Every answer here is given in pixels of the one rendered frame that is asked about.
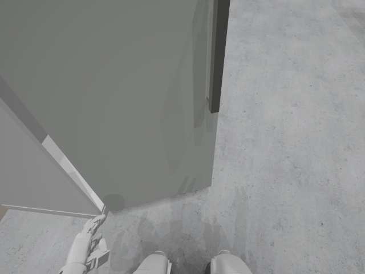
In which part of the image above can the robot left hand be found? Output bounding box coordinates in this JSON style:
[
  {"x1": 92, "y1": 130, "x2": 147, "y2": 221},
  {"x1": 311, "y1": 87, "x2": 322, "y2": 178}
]
[{"x1": 65, "y1": 214, "x2": 110, "y2": 272}]

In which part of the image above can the robot shin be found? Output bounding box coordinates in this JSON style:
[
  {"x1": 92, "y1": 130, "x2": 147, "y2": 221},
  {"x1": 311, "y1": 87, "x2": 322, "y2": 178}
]
[
  {"x1": 217, "y1": 250, "x2": 230, "y2": 256},
  {"x1": 154, "y1": 251, "x2": 167, "y2": 258}
]

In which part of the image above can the robot left shin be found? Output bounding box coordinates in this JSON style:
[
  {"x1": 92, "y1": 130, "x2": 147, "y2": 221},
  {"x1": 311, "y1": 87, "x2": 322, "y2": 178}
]
[{"x1": 154, "y1": 251, "x2": 167, "y2": 258}]

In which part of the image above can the robot left forearm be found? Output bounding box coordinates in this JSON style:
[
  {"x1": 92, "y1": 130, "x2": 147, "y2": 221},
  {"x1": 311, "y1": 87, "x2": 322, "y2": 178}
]
[{"x1": 58, "y1": 263, "x2": 87, "y2": 274}]

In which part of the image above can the robot right shin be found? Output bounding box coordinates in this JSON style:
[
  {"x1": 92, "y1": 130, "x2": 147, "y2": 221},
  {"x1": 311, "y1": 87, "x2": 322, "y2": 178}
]
[{"x1": 217, "y1": 250, "x2": 230, "y2": 256}]

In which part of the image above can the fridge door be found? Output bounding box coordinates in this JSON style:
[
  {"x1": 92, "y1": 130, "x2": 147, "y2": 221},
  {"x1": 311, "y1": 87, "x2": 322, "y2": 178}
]
[{"x1": 0, "y1": 0, "x2": 218, "y2": 211}]

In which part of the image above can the handle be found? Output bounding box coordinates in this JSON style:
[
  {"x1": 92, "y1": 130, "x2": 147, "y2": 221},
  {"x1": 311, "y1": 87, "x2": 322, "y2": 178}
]
[{"x1": 207, "y1": 0, "x2": 230, "y2": 114}]

